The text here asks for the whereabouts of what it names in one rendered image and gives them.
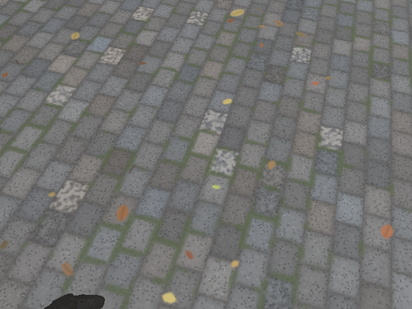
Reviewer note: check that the robot left hand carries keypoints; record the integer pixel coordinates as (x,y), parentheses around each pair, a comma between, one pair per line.
(70,301)

